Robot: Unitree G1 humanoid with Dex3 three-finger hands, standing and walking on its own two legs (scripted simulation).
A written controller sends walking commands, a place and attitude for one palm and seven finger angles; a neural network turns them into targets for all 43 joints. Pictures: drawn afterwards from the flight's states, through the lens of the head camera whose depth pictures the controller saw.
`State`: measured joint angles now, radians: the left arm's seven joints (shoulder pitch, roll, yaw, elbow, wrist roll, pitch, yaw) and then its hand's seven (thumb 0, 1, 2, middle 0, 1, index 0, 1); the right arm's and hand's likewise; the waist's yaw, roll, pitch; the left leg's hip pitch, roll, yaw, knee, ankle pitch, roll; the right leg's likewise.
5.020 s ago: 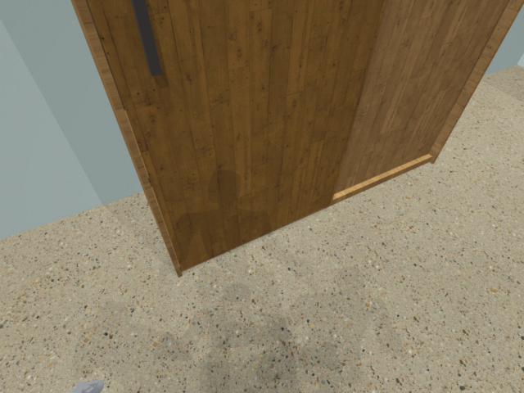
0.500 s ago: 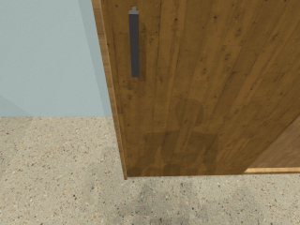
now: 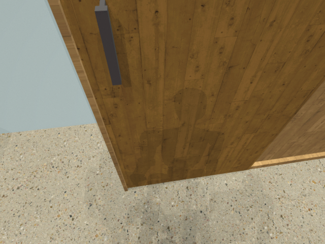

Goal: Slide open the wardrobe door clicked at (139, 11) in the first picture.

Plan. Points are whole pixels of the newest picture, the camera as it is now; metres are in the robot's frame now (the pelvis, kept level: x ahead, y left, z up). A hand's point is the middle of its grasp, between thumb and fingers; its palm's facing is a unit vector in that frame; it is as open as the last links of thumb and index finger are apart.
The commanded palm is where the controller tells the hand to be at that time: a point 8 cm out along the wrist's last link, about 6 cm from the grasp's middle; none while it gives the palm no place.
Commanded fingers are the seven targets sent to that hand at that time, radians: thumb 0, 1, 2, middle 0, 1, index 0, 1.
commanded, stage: come to a stop and stand still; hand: left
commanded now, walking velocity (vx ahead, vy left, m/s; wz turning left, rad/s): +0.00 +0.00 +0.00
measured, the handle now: (110, 45) +0.48 +0.12 +0.23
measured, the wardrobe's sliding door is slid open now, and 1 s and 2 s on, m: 0.00 0.00 0.00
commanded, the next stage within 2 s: look again from close up in 0.32 s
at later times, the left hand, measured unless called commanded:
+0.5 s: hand out of the picture +0.00 +0.17 -0.17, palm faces +0.04 -0.97 -0.23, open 7.3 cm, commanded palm none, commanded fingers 0.00 0.90 0.90 -0.20 -0.30 -0.20 -0.30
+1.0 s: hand out of the picture +0.00 +0.20 -0.17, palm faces +0.01 -0.98 -0.20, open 7.4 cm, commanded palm none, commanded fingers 0.00 0.90 0.90 -0.20 -0.30 -0.20 -0.30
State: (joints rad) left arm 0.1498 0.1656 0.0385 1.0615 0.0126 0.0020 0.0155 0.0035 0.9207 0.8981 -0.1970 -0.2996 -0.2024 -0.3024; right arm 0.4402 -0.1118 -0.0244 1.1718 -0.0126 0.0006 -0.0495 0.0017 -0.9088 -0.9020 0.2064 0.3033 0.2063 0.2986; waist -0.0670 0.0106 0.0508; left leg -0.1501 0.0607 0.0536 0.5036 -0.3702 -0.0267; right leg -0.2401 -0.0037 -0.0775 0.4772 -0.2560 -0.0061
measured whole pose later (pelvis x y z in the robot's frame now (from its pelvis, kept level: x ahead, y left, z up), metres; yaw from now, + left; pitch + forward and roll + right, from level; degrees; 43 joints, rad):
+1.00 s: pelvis +0.00 +0.02 +0.00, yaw +0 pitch -1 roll +0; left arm 0.29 0.15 -0.02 1.10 0.02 -0.01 0.03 0.00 0.90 0.90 -0.20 -0.30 -0.20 -0.30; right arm 0.32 -0.14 0.02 1.10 -0.01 -0.02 -0.02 0.00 -0.92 -0.90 0.20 0.30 0.20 0.30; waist 0.00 0.01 0.03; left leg -0.18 0.00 0.09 0.46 -0.27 0.03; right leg -0.20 -0.06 -0.05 0.49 -0.28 0.02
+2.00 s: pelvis -0.01 -0.02 -0.02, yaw +2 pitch +4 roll -1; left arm 0.24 0.35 0.29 0.04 -0.36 -0.14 -0.36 0.00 0.21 0.60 -0.25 -0.74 -0.26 -0.75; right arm 0.23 -0.20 0.07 0.64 0.05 -0.23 -0.11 0.01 -0.91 -0.90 0.21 0.30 0.21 0.30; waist 0.01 0.05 -0.05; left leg -0.45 0.06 0.01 0.76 -0.38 -0.03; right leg -0.43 -0.01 -0.13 0.74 -0.39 -0.04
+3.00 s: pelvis -0.01 +0.01 +0.01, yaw +3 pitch -3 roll +0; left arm -0.29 0.54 0.48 0.06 -0.30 0.47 -0.36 -0.01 -0.51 0.30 -0.30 -1.20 -0.30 -1.20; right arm 0.18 -0.28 0.10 0.64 0.11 -0.19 -0.10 0.01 -0.91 -0.90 0.21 0.30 0.21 0.30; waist 0.07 0.07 -0.03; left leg -0.15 0.01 0.03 0.44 -0.24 0.01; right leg -0.13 -0.05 -0.12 0.44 -0.25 0.00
